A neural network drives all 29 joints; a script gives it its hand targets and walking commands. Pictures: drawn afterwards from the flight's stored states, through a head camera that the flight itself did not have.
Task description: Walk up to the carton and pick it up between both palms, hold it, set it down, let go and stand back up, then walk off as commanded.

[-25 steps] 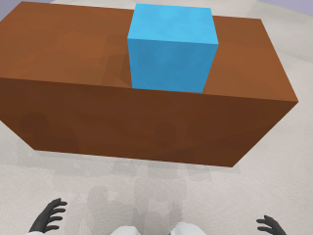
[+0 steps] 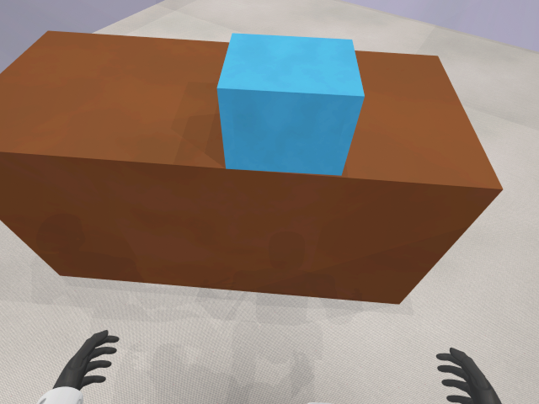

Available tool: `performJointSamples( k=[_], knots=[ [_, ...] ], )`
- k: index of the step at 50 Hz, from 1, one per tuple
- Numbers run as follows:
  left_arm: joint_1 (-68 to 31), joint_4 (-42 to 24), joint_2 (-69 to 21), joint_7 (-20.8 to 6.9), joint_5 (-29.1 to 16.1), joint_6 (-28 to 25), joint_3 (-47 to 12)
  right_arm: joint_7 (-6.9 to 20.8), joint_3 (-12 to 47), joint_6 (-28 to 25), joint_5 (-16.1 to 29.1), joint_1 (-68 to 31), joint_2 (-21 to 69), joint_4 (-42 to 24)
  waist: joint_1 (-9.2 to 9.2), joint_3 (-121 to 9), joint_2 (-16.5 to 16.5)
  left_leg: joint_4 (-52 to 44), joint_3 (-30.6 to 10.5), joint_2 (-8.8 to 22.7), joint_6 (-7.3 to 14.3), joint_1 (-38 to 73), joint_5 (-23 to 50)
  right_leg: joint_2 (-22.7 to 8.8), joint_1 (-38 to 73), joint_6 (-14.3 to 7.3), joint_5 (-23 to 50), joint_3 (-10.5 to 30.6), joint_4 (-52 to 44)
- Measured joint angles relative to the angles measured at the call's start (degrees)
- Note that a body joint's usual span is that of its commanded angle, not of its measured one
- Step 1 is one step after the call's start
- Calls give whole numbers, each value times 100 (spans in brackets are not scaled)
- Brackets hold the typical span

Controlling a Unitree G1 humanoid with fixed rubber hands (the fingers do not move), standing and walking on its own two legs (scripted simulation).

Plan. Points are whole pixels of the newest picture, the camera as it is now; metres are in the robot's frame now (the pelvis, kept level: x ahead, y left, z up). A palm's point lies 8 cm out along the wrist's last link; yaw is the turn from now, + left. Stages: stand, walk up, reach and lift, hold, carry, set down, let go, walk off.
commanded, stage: stand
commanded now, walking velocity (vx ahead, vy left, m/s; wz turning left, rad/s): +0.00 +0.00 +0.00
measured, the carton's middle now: (287, 105) +0.70 -0.02 +0.03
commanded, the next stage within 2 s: none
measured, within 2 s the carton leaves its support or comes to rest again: neither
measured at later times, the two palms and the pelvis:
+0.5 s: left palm (70, 383) +0.16 +0.29 -0.06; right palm (487, 401) +0.15 -0.30 -0.06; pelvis +0.00 +0.00 +0.00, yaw +0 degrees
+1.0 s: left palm (68, 387) +0.15 +0.29 -0.06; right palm out of the picture +0.14 -0.30 -0.05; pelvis +0.00 +0.00 +0.01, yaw +0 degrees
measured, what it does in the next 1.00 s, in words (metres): stands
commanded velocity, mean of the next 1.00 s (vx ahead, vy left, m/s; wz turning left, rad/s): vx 0.00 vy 0.00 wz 0.00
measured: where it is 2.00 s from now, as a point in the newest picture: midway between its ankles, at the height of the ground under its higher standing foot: outside the picture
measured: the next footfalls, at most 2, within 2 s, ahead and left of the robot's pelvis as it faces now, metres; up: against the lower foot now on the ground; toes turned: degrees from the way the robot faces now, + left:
none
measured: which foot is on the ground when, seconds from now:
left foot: down 0.00-1.00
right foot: down 0.00-1.00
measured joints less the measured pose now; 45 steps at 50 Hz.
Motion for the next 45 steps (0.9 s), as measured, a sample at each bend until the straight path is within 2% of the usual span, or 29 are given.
performJointSamples(
  k=[45],
  knots=[
    [-12, 139, 0, -4, -5, -45, 0, 3, 0, -17, 0, -27, 7, 19, 0, -276, 0, -316, -9, 19, -28, 80, 205, 0, 84, -1, 205, 1, -317]
  ],
)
